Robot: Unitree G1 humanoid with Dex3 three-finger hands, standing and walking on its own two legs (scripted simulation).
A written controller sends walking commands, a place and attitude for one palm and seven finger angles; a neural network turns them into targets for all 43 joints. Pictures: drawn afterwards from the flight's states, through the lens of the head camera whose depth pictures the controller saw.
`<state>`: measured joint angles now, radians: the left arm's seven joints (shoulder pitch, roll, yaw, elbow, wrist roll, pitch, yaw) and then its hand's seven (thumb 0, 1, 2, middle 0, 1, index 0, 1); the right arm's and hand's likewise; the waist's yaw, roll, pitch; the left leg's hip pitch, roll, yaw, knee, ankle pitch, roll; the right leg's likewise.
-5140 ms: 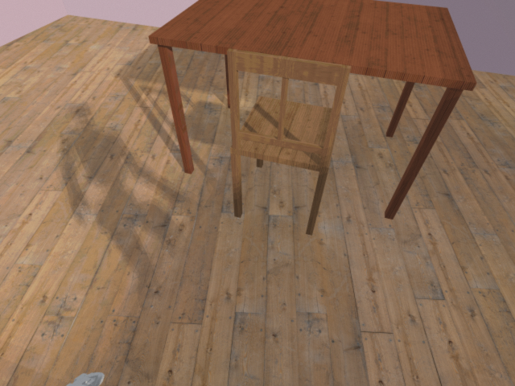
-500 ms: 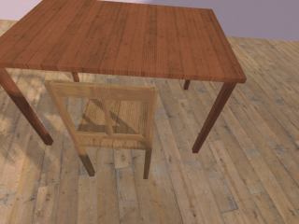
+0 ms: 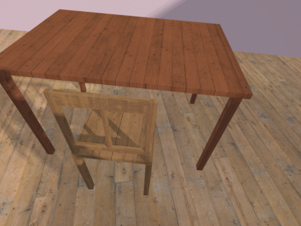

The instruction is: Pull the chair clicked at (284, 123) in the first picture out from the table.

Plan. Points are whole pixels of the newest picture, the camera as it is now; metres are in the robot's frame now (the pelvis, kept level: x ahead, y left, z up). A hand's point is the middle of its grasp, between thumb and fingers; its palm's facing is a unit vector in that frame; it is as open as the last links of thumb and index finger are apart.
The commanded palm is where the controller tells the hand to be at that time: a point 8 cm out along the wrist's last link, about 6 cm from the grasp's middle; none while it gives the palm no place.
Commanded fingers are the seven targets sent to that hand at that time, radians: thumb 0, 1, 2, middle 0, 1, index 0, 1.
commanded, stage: look again from close up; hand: left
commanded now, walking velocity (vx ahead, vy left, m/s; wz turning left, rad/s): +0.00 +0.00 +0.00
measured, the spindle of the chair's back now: (106, 129) +0.49 +0.21 -0.11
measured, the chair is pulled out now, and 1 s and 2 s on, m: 0.00 0.00 0.00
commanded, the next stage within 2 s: none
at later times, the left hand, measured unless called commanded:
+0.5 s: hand out of the picture -0.04 +0.21 -0.18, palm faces +0.02 -0.99 -0.16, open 7.4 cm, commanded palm none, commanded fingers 0.00 0.90 0.90 -0.20 -0.30 -0.20 -0.30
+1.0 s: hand out of the picture -0.09 +0.25 -0.17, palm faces -0.01 -0.98 -0.17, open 7.4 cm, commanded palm none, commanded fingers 0.00 0.90 0.90 -0.20 -0.30 -0.20 -0.30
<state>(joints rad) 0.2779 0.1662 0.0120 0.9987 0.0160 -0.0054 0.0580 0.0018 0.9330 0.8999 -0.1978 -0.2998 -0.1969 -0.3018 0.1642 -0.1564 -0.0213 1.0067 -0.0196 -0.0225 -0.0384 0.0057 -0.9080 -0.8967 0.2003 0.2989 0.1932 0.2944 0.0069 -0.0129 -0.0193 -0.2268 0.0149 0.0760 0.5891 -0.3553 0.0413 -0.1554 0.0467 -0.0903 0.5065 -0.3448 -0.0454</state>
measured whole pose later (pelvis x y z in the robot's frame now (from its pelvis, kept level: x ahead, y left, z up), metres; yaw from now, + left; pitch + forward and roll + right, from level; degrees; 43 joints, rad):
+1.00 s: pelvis -0.04 +0.09 +0.01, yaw -4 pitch -2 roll +0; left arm 0.41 0.10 0.01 1.14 0.02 0.02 0.07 0.00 0.91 0.90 -0.19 -0.30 -0.19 -0.30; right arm 0.35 -0.10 -0.01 1.18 -0.01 -0.01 -0.05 0.01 -0.90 -0.90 0.20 0.30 0.20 0.30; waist 0.00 -0.01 0.01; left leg -0.14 -0.13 0.20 0.34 -0.21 0.11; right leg -0.19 -0.08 0.00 0.51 -0.28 0.01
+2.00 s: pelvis -0.04 +0.05 +0.01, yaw -4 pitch -1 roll +0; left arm 0.40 0.06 0.00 1.13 0.02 -0.01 0.06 0.00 0.91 0.90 -0.19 -0.30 -0.19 -0.30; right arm 0.35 -0.10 -0.01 1.17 -0.01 -0.02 -0.04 0.00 -0.91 -0.90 0.20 0.30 0.20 0.29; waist -0.01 0.00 -0.01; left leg -0.17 -0.07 0.17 0.35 -0.19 0.11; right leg -0.18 -0.02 -0.03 0.44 -0.24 0.00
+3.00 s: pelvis -0.02 +0.04 +0.01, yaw -3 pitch +0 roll +0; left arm 0.38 0.09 -0.01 1.13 0.01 -0.02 0.05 0.00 0.91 0.90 -0.19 -0.30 -0.19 -0.30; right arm 0.33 -0.11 0.01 1.18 -0.01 -0.04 -0.05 0.00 -0.91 -0.90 0.20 0.30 0.20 0.29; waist 0.00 0.00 -0.01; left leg -0.14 -0.06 0.15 0.34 -0.21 0.09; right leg -0.14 0.00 -0.05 0.40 -0.25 -0.02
